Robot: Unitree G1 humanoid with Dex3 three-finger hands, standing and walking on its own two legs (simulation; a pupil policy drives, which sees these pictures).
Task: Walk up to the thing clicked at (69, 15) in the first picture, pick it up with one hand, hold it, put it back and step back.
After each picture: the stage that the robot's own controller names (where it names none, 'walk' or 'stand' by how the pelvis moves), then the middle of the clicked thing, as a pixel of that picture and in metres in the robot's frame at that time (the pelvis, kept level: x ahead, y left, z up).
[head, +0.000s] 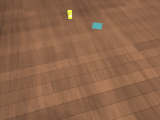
stand; (69, 14) +2.10 +0.17 -0.72
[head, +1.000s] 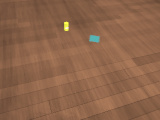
walk; (66, 26) +1.96 +0.16 -0.71
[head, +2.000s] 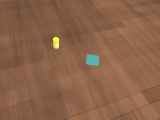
walk; (56, 42) +1.33 +0.20 -0.71
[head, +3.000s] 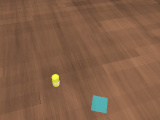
walk; (55, 80) +0.87 +0.21 -0.71
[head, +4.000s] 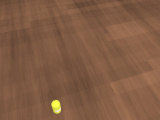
walk; (56, 106) +0.56 +0.19 -0.71
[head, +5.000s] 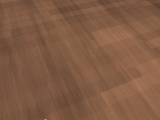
walk; out of the picture +0.41 +0.23 -0.71
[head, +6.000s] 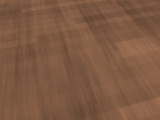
stand; out of the picture +0.38 +0.20 -0.71
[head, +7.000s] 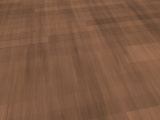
stand; out of the picture +0.40 +0.14 -0.72
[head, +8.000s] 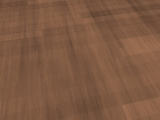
stand; out of the picture +0.40 +0.15 -0.72
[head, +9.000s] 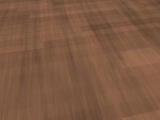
stand; out of the picture +0.38 +0.16 -0.73
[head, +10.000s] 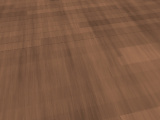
stand; out of the picture +0.36 +0.18 -0.73
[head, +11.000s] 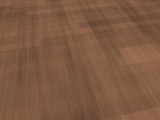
stand; out of the picture +0.37 +0.17 -0.73
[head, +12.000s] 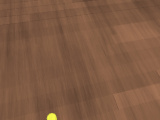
go down; (52, 119) +0.39 +0.17 -0.69
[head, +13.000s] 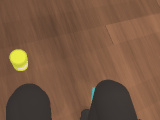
go down; (19, 60) +0.45 +0.22 -0.29
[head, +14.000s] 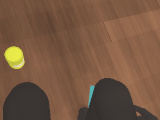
close in; (15, 58) +0.45 +0.23 -0.29
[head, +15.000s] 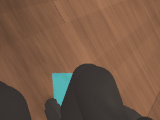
close in; out of the picture +0.44 +0.27 -0.22
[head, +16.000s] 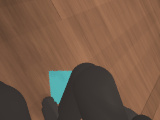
close; out of the picture +0.43 +0.28 -0.23
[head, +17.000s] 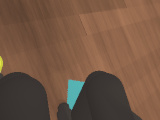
lift; out of the picture +0.36 +0.24 -0.19
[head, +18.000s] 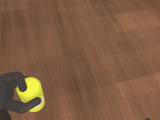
lift; (32, 95) +0.32 +0.17 +0.00
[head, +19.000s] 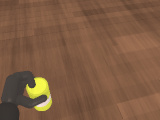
hold; (40, 94) +0.33 +0.15 +0.00
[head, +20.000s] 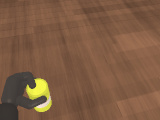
hold; (40, 95) +0.33 +0.15 -0.01
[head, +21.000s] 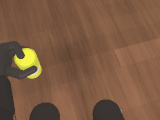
crouch; (29, 64) +0.42 +0.17 -0.08
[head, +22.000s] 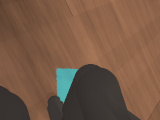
lower; out of the picture +0.43 +0.26 -0.23
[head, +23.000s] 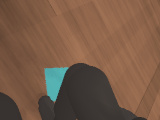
lower; out of the picture +0.43 +0.28 -0.23
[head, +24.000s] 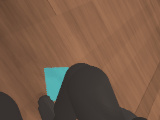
lower; out of the picture +0.43 +0.28 -0.23
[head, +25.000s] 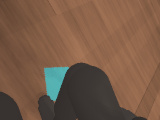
lower; out of the picture +0.43 +0.28 -0.23
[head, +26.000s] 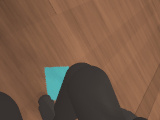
loosen; out of the picture +0.43 +0.28 -0.23
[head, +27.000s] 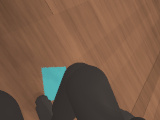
withdraw; out of the picture +0.43 +0.27 -0.23
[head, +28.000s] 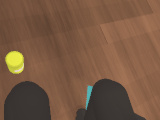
walk; (15, 63) +0.44 +0.23 -0.29
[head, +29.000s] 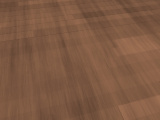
stand; out of the picture +0.38 +0.15 -0.65
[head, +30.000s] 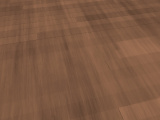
stand; out of the picture +0.38 +0.17 -0.67
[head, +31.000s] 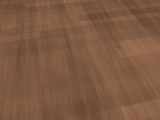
stand; out of the picture +0.38 +0.16 -0.67
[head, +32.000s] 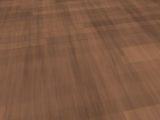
walk; out of the picture +0.41 +0.15 -0.72
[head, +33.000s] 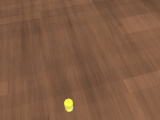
walk; (68, 105) +0.50 +0.11 -0.71
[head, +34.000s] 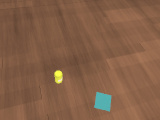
walk; (58, 77) +0.78 +0.13 -0.71
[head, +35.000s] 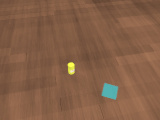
stand; (71, 68) +1.03 +0.15 -0.70
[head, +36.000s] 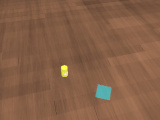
stand; (64, 71) +1.03 +0.16 -0.73
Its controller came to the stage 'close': yes
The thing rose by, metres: 0.70
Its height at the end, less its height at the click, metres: +0.00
